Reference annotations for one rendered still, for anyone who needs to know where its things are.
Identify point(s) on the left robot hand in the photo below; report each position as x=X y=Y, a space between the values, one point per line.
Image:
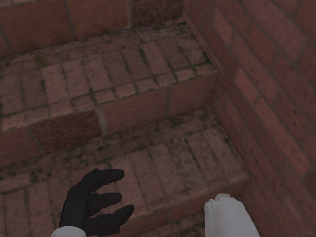
x=80 y=205

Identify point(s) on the left robot forearm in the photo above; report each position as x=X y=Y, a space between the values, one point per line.
x=68 y=231

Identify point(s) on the right robot thigh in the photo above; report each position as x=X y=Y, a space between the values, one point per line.
x=227 y=217

